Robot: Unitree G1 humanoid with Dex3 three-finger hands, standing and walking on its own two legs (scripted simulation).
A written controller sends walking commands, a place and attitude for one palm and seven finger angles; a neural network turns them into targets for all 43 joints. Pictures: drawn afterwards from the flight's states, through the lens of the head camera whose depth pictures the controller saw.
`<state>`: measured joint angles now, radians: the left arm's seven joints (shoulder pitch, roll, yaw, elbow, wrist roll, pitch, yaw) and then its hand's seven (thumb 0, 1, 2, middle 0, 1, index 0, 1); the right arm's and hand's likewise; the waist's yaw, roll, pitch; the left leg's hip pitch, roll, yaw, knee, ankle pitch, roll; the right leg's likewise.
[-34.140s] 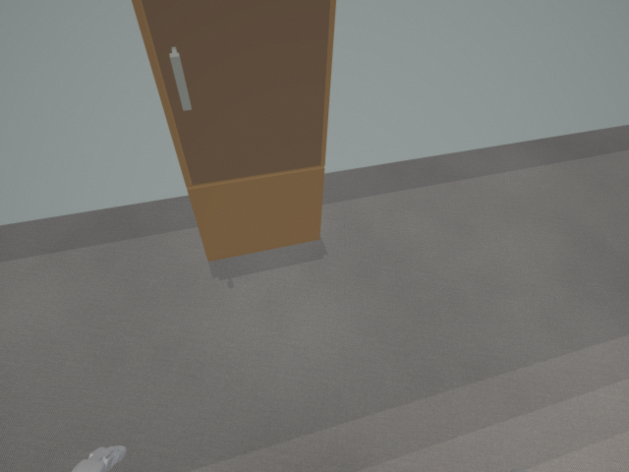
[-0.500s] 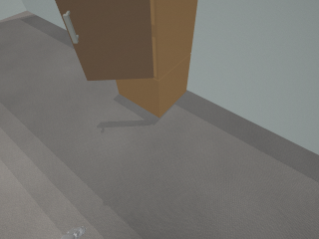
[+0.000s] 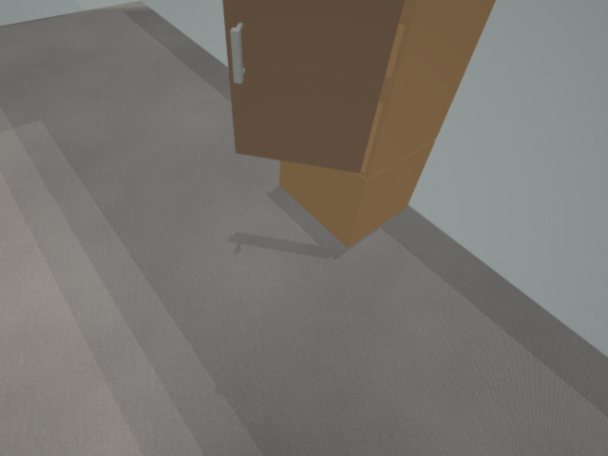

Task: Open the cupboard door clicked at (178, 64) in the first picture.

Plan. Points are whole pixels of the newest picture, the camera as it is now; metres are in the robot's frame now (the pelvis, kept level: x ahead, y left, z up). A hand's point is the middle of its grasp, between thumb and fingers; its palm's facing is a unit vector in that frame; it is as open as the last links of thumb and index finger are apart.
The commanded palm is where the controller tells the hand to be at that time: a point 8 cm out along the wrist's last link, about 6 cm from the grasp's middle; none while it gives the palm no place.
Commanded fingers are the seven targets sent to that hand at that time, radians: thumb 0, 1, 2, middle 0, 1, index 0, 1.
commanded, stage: take the last steps up to it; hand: left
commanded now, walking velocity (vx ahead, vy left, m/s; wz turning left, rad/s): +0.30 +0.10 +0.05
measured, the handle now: (239, 53) +1.01 +0.27 +0.02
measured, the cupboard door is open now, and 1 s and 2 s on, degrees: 41 41 41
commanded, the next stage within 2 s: come to a stop and stand still in 1.08 s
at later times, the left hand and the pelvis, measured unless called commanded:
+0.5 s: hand (229, 344) +0.31 +0.15 -0.16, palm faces +0.01 -0.98 -0.17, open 7.3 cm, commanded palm none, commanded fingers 0.00 0.90 0.90 -0.20 -0.30 -0.20 -0.30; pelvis +0.17 -0.02 -0.01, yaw +2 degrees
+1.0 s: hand (178, 372) +0.26 +0.23 -0.18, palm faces +0.14 -0.98 -0.15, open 7.3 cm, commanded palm none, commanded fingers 0.00 0.90 0.90 -0.20 -0.30 -0.20 -0.30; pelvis +0.35 +0.07 -0.01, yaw +1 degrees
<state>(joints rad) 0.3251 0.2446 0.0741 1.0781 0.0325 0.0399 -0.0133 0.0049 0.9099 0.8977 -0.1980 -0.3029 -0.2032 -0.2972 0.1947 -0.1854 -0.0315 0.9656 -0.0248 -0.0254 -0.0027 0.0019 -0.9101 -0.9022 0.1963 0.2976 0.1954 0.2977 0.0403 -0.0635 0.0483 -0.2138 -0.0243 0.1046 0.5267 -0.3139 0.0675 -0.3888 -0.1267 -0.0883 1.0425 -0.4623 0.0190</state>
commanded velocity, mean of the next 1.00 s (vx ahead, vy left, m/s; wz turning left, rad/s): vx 0.28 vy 0.08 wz -0.01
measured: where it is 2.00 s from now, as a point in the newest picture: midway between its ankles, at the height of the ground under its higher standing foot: (278, 387)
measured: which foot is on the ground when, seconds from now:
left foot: down 0.00-0.44, up 0.46-0.90, down 0.92-1.00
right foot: up 0.00-0.40, down 0.42-0.92, up 0.94-1.00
